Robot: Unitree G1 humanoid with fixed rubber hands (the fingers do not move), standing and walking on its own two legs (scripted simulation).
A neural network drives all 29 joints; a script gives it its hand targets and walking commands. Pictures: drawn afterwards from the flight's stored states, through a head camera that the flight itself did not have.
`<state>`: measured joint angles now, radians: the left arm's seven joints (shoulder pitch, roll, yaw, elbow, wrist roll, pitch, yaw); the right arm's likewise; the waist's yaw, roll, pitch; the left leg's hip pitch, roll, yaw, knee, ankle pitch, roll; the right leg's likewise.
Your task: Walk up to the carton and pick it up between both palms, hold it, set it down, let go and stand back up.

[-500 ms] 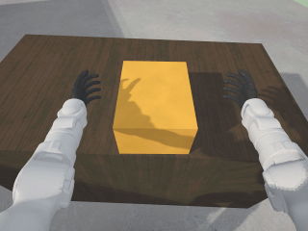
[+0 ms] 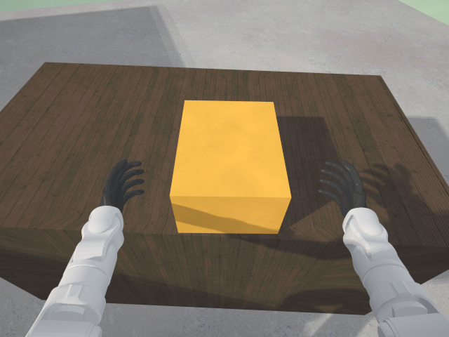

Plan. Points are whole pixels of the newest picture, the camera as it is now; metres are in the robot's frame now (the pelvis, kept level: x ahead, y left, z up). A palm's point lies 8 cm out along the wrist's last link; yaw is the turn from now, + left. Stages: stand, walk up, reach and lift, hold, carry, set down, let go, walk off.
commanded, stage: set down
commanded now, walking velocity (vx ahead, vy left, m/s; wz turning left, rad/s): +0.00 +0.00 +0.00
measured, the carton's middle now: (228, 163) +0.53 +0.02 -0.03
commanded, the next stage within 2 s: let go in 1.86 s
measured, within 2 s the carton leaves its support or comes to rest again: neither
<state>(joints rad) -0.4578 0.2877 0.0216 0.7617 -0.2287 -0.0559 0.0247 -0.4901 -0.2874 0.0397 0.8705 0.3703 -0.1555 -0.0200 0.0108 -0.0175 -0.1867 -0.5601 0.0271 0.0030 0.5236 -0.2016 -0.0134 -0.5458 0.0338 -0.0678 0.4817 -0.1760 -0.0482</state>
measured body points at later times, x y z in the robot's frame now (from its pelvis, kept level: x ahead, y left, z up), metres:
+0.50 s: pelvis +0.02 +0.01 +0.01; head +0.03 +0.02 +0.46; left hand +0.30 +0.23 -0.01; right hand +0.30 -0.21 +0.00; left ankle +0.02 +0.13 -0.73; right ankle +0.03 -0.09 -0.73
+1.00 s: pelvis +0.02 +0.01 +0.01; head +0.02 +0.03 +0.46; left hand +0.26 +0.22 -0.03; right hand +0.25 -0.22 -0.02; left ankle +0.02 +0.13 -0.73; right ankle +0.03 -0.09 -0.73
